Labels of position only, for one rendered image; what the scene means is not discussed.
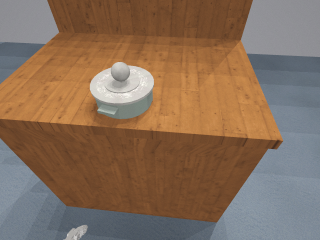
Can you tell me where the table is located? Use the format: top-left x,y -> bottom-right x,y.
0,0 -> 283,223

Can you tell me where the pot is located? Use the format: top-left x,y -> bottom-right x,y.
96,91 -> 153,119

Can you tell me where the robot left hand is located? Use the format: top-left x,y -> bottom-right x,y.
63,225 -> 88,240

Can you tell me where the knob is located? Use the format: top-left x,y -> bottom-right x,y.
111,62 -> 130,82

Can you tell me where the lid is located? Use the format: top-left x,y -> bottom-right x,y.
90,65 -> 154,106

